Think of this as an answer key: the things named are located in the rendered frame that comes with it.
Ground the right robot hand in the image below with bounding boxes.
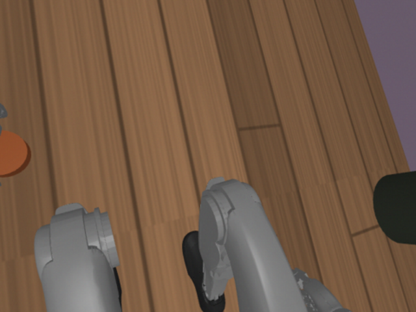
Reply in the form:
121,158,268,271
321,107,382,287
292,268,343,312

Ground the tin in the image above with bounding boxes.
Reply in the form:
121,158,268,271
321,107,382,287
0,131,31,177

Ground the right robot foot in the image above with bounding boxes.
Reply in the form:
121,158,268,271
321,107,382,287
182,231,226,312

